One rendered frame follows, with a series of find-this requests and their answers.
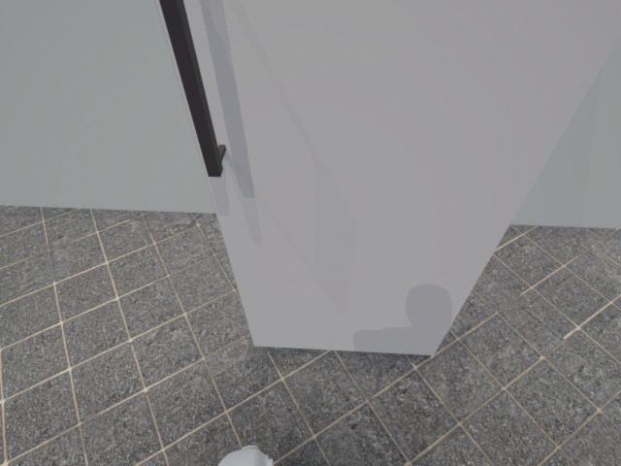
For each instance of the handle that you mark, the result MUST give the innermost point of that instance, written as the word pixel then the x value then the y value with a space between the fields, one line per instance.
pixel 179 31

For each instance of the fridge door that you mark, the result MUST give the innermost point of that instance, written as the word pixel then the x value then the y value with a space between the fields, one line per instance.
pixel 378 150

